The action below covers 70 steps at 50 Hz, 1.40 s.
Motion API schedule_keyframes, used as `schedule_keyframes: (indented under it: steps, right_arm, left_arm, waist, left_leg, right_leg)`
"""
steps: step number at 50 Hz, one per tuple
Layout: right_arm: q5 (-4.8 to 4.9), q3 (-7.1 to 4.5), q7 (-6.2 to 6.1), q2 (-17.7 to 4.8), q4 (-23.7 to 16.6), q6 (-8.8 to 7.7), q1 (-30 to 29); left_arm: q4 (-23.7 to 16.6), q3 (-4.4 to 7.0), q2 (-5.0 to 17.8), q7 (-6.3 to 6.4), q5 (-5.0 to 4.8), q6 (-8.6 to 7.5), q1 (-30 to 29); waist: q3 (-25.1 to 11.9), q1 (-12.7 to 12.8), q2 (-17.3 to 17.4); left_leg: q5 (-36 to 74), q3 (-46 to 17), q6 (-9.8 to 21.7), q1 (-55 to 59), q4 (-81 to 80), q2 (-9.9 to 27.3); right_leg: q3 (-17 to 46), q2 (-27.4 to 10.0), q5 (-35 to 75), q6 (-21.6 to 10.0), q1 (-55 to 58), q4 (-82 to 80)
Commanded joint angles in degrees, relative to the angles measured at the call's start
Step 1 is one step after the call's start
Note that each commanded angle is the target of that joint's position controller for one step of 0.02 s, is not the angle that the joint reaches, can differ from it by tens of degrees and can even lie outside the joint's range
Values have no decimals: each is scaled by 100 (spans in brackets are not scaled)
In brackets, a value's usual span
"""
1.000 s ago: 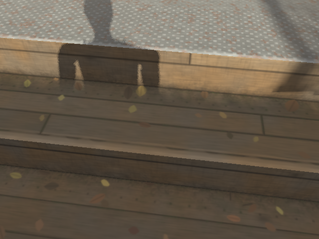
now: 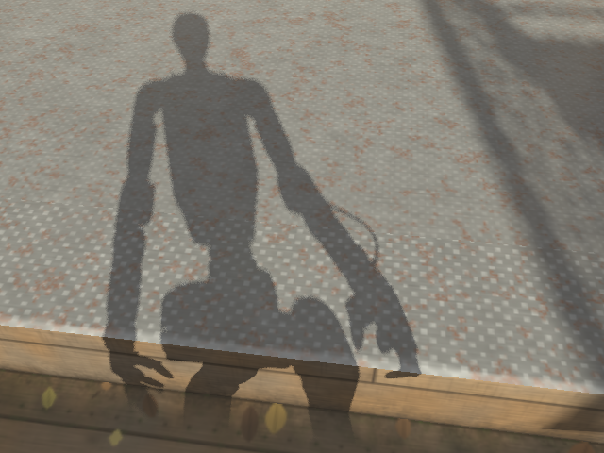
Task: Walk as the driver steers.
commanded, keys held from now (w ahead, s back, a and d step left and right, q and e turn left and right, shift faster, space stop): w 0.34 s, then w+e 0.66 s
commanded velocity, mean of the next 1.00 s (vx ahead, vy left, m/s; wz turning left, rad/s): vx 0.50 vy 0.00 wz -0.26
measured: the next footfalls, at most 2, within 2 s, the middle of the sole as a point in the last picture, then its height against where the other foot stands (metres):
left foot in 0.32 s outside the picture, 0.17 m higher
right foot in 0.90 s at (386, 310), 0.17 m higher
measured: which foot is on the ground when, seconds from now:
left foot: up 0.00-0.30, down 0.32-0.96, up 0.98-1.00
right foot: down 0.00-0.34, up 0.36-0.88, down 0.90-1.00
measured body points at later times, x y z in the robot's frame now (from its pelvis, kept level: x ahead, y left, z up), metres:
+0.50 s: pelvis +0.29 +0.07 +0.14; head +0.30 +0.06 +0.59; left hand +0.29 +0.30 -0.01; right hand +0.41 -0.16 +0.01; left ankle +0.34 +0.15 -0.53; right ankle +0.18 -0.10 -0.36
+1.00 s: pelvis +0.58 -0.01 +0.25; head +0.58 +0.00 +0.70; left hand +0.86 +0.12 +0.17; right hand +0.47 -0.19 +0.10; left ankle +0.39 +0.16 -0.41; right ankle +0.64 -0.10 -0.36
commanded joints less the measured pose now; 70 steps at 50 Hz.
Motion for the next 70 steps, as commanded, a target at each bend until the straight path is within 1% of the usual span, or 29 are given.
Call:
schedule_keyframes:
  steps: [1, 5, 8, 11, 15, 16, 17, 18, 19, 20, 22, 25, 28, 31, 38, 41, 43, 45, 46, 48, 49, 50, 52, 55, 58, 61, 64, 68, 70]
  right_arm:
    - [22, 185, 86, 332, -171, 36, 37]
    - [34, 462, 0, 538, -703, 50, -1346]
    - [78, 491, -122, 278, -1304, 99, -2299]
    - [-47, 626, 24, 688, -1920, 492, -3804]
    - [-38, 423, 239, 379, -1686, 515, -2534]
    - [32, 334, 195, 219, -1595, 446, -2068]
    - [-10, 195, 88, -66, -1278, 377, -935]
    - [100, 172, 48, -243, -922, 345, 56]
    - [-169, 67, -84, -429, -337, 343, 1508]
    - [-264, -145, -184, -779, -57, 217, 1972]
    - [-50, -123, -227, -488, 164, -28, 996]
    - [-63, 272, -37, 805, 492, 62, -35]
    - [-157, 225, -108, 807, 578, -119, -241]
    - [-411, 291, -219, 724, 865, -187, 439]
    - [-785, 457, -103, 450, 1618, -194, 2908]
    - [-302, 499, 90, 321, 1146, -264, 2179]
    - [-235, 387, 105, -349, 1129, -495, 2262]
    - [-161, 153, 46, -1013, 1028, -548, 2201]
    - [-318, 103, 22, -1087, 861, -553, 2058]
    - [-527, 83, 83, -750, 651, -493, 1967]
    - [-333, 59, 284, -250, 618, -362, 1676]
    - [-150, 52, 336, -34, 525, -288, 1582]
    - [-198, 136, 115, 296, 89, -402, 702]
    - [-196, 263, -124, 279, -397, -263, 384]
    - [-216, 119, -281, -221, -577, -221, 58]
    - [-210, 155, -332, -69, -904, -319, -648]
    - [-128, 264, -220, 300, -1318, -142, -1594]
    - [-109, 75, -228, -126, -1536, -75, -2105]
    - [61, -73, -363, -388, -1450, -195, -1754]
  left_arm:
    - [-475, -207, -439, -35, 129, -308, -914]
    - [253, -288, -361, 59, 401, -228, 1240]
    - [497, -331, -220, -29, 538, -309, 1680]
    - [254, -418, -412, -281, 175, -293, 1591]
    - [7, -123, 814, -322, -262, -626, 1298]
    - [82, -10, 1051, -367, -155, -612, 1356]
    - [8, 55, 836, -389, 79, -623, 1441]
    - [-63, -7, 495, -462, 175, -603, 1664]
    - [-94, -42, -64, -537, 90, -489, 1178]
    - [-68, 144, 71, -540, -263, -397, 690]
    - [-170, 266, -41, -297, -306, -512, 223]
    - [-624, 103, -396, -238, -454, -341, -446]
    - [-714, -18, -557, -335, -342, -177, -532]
    - [-945, -85, -343, -414, -395, -200, -1199]
    - [-2219, -245, 31, -61, -382, 11, -3547]
    - [-2476, -266, -312, -193, -248, 376, -4023]
    - [-2668, -152, -79, -275, -361, 363, -4009]
    - [-2402, -23, 120, -280, -421, 222, -3011]
    - [-2195, 51, 305, -200, -365, 148, -2230]
    - [-1491, 317, 868, -6, -392, 160, -48]
    - [-1162, 381, 1201, 10, -142, 174, 741]
    - [-1114, 555, 1382, 111, -27, 44, 667]
    - [-903, 343, 674, 147, -185, -230, -220]
    - [-776, 51, -36, 13, -75, -305, -1319]
    - [-1134, 140, 302, 52, -119, -576, -1717]
    - [-1099, 135, 383, 178, 14, -775, -648]
    - [-1076, 197, 403, 58, -328, -753, -60]
    - [-1034, 406, 853, -76, -358, -653, 245]
    - [-1026, 502, 953, -53, -264, -583, 173]
  waist:
    - [561, -606, -309]
    - [698, 171, -692]
    - [880, 294, -318]
    - [1006, 490, -955]
    - [485, -445, -1304]
    - [109, -527, -1574]
    - [-908, -673, -1017]
    - [-1709, -801, -223]
    - [-1595, -1261, 756]
    - [-749, -1359, 724]
    - [138, -703, 270]
    - [49, 121, -507]
    - [277, 550, -486]
    - [574, 348, -179]
    - [667, -569, 12]
    - [916, -192, 329]
    - [674, 213, 438]
    - [409, 550, 872]
    - [-186, 660, 842]
    - [-1011, 1159, -101]
    - [-1090, 1119, -1093]
    - [-706, 993, -796]
    - [191, 395, -439]
    - [100, -556, 140]
    - [270, -662, -264]
    - [251, -130, -260]
    - [525, 161, -545]
    - [846, 186, -764]
    - [590, -9, -741]
  left_leg:
    - [-33, 942, 26, -798, 120, 471]
    - [-917, 1082, 154, -3182, 1289, 648]
    - [-538, 1437, 20, -3515, -609, 940]
    - [-1145, 2224, -294, -662, -2158, 1054]
    - [-2324, 2928, -628, 1550, -4180, -52]
    - [-2154, 2766, -498, 2285, -4761, -142]
    - [-371, 1862, -107, 4483, -4617, 142]
    - [-1387, -39, 302, 6257, -5933, 704]
    - [-2345, -2035, 551, 7002, -7708, 1471]
    - [-3486, -3295, 438, 5776, -8728, 1870]
    - [-2660, -2183, 99, 4230, -8679, 1951]
    - [-715, -535, -491, 3832, -8790, 1962]
    - [-1060, 1415, -648, 3446, -9239, 1426]
    - [-1417, 1767, -517, 3578, -9659, 1317]
    - [-169, 1920, -439, 6456, -10350, 1842]
    - [1778, 2772, -473, 5100, -11086, 1990]
    - [6105, 3107, -615, 5112, -10509, 2141]
    - [8000, 3095, -674, 6488, -9550, 2293]
    - [8646, 3053, -808, 5996, -8828, 2257]
    - [5174, 2465, -1056, 3319, -6332, 1308]
    - [-452, 1811, -1203, 2071, -3617, 233]
    - [-225, 350, -1022, 1525, -1620, 89]
    - [-230, 11, -858, 786, -344, 14]
    - [-438, 216, -677, 68, -391, 125]
    - [-1026, 954, -1128, 875, -1805, 533]
    - [-487, 1282, -1611, 1293, -3637, 797]
    - [-424, 1647, -1915, 2739, -6322, 772]
    - [-335, 1665, -1808, 2865, -7749, 495]
    - [-269, 1691, -1451, 3579, -8541, 436]
  right_leg:
    - [1123, -962, 1309, -657, -224, -2492]
    - [1861, -1538, 1586, -902, 1941, -2608]
    - [1749, -1741, 1587, -867, 2647, -3043]
    - [1223, -1819, 2025, -1038, 367, -4358]
    - [626, -2039, 9409, -1052, 2100, -3159]
    - [478, -2050, 10493, -858, 2609, -2632]
    - [606, -1826, 10060, -460, 1561, -1247]
    - [1111, -1235, 7736, -419, -73, 1]
    - [1596, -446, 2506, -275, -1507, 1610]
    - [2395, -226, 2433, -136, -2094, 4466]
    - [2581, -177, 2688, -249, -2623, 6525]
    - [2584, -258, 2686, -1066, -3641, 7521]
    - [1903, -606, 2304, -1147, -3975, 7290]
    - [1545, -495, 2080, -1254, -4772, 8589]
    - [1058, -653, 2514, -1133, -6524, 5823]
    - [-132, -825, 984, -842, -4146, 4622]
    - [-414, -284, 558, -734, -2722, 4032]
    - [-360, 232, 92, -678, -2114, 2533]
    - [0, 223, 1186, -847, -738, 2778]
    - [2285, -1, 683, -1110, 2451, 973]
    - [4514, -760, 305, -1582, 2837, -946]
    - [5416, -1021, -357, -1335, 2026, -1570]
    - [4874, -945, -280, -1370, 632, -1426]
    - [3763, -731, 1246, -1115, 93, -1486]
    - [2514, -295, 1581, -928, -702, -2092]
    - [2352, -293, 2871, -957, -283, -2161]
    - [2379, -402, 2732, -926, -390, -2388]
    - [3322, -1107, 3074, -1019, 1117, -2070]
    - [3406, -1071, 4191, -737, 1828, -1552]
